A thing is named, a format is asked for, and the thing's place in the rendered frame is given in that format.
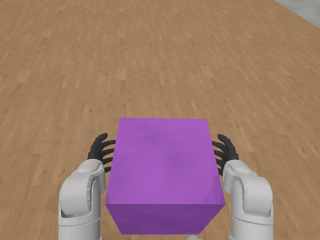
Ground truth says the right robot hand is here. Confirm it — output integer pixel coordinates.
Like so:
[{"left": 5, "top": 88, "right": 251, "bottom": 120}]
[{"left": 211, "top": 134, "right": 239, "bottom": 177}]

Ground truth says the robot right forearm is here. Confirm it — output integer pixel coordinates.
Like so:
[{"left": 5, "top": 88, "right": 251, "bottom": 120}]
[{"left": 222, "top": 159, "right": 274, "bottom": 240}]

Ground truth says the left robot hand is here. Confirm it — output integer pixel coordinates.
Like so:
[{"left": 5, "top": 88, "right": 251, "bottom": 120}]
[{"left": 87, "top": 133, "right": 116, "bottom": 173}]

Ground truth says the carton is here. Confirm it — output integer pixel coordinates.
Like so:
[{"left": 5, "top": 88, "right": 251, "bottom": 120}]
[{"left": 105, "top": 117, "right": 226, "bottom": 235}]

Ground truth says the robot left forearm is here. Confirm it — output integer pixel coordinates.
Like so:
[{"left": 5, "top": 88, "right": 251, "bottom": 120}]
[{"left": 58, "top": 159, "right": 107, "bottom": 240}]

